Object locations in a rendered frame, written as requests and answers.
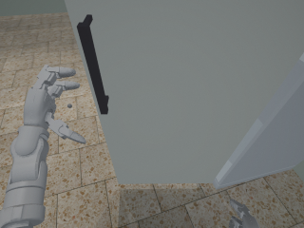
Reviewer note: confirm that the handle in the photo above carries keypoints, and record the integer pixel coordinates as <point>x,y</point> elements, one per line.
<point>92,63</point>

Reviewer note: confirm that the robot left forearm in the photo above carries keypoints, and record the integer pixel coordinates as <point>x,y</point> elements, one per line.
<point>23,205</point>

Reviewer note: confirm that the robot left hand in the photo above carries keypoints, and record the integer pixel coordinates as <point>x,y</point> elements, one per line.
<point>41,98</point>

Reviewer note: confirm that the robot right hand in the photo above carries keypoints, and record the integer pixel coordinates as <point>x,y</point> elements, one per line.
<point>247,221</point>

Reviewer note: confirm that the fridge door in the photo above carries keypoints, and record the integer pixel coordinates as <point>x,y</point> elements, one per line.
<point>185,79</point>

